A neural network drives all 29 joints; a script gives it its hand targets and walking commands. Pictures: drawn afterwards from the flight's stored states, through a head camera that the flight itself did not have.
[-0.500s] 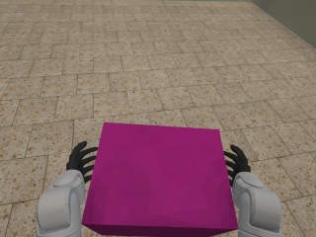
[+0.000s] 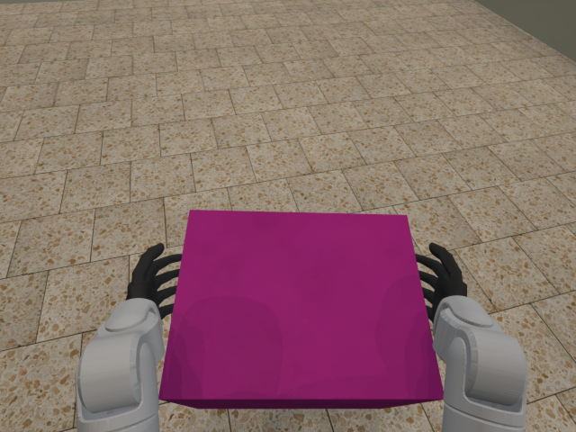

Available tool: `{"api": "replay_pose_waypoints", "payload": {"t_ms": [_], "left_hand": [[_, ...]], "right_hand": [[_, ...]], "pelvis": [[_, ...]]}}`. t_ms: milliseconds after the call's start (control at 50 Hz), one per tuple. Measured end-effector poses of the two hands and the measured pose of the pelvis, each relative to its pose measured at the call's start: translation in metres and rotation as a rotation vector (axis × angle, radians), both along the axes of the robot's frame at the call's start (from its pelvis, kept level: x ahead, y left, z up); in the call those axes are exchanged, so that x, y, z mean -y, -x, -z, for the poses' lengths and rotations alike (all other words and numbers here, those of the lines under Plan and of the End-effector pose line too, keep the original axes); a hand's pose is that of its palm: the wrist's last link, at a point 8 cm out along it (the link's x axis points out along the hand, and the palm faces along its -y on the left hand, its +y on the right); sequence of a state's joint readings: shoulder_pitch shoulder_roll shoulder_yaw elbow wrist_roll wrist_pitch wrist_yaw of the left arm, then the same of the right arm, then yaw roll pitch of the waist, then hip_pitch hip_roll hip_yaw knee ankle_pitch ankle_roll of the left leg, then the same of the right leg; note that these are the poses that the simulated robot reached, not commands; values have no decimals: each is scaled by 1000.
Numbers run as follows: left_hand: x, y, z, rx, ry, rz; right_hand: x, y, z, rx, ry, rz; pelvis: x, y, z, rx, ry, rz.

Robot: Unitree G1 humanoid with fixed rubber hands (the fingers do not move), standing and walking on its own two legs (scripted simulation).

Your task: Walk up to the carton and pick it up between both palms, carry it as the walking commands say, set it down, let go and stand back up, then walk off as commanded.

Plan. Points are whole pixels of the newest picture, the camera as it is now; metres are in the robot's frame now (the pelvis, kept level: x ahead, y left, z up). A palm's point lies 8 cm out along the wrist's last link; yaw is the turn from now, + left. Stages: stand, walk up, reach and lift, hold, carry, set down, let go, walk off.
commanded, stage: carry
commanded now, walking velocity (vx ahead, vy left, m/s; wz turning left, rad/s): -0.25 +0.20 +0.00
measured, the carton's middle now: (294, 319) +0.29 -0.02 -0.01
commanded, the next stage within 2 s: none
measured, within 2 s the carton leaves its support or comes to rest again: neither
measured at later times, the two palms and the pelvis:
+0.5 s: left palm out of the picture +0.10 +0.24 +0.09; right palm out of the picture +0.08 -0.12 +0.08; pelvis -0.16 +0.09 +0.02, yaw -2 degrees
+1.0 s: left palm out of the picture -0.06 +0.37 +0.09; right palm out of the picture -0.07 +0.01 +0.08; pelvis -0.33 +0.20 +0.00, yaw -2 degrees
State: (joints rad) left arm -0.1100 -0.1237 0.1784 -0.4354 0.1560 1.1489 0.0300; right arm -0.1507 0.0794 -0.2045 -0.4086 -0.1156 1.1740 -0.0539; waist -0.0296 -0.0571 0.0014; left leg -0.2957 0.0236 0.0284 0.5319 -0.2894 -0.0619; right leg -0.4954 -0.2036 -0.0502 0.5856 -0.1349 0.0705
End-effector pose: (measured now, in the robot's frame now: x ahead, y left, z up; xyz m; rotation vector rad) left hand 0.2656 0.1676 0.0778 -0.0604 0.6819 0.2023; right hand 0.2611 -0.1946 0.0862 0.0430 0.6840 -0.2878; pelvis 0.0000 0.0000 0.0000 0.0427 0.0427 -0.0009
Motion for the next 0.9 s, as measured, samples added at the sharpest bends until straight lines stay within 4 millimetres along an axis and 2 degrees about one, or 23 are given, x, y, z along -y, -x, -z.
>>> {"api": "replay_pose_waypoints", "payload": {"t_ms": [80,140,220,300,380,460,580,660,740,820,900], "left_hand": [[-40,42,13,-57,44,-56],[-55,67,13,-76,64,-76],[-62,81,0,-36,33,-52],[-58,92,-11,6,-19,-3],[-54,120,-12,-36,-22,21],[-67,148,-14,-54,-49,43],[-107,188,-14,-21,-43,19],[-149,219,-1,-17,-15,-18],[-188,259,13,-73,28,-68],[-206,289,13,-95,47,-88],[-210,300,-1,-48,8,-57]], "right_hand": [[-40,28,5,-53,3,-27],[-55,47,4,-73,24,-52],[-62,69,-1,-30,6,-34],[-58,97,4,15,-32,10],[-56,139,8,-23,-52,55],[-69,172,8,-37,-83,80],[-108,198,-2,4,-45,38],[-151,216,-2,11,-6,2],[-190,241,2,-40,15,-38],[-208,265,1,-62,28,-59],[-212,287,-3,-12,3,-33]], "pelvis": [[-18,26,-5,13,36,17],[-28,44,-9,15,47,18],[-41,70,-8,-3,40,28],[-51,97,-1,-14,22,46],[-65,124,-10,-6,3,36],[-81,151,-16,0,-13,34],[-115,191,-12,-1,-14,10],[-146,218,-1,-3,1,-12],[-165,245,-6,11,34,6],[-178,269,-10,10,48,10],[-190,295,-8,-10,37,23]]}}
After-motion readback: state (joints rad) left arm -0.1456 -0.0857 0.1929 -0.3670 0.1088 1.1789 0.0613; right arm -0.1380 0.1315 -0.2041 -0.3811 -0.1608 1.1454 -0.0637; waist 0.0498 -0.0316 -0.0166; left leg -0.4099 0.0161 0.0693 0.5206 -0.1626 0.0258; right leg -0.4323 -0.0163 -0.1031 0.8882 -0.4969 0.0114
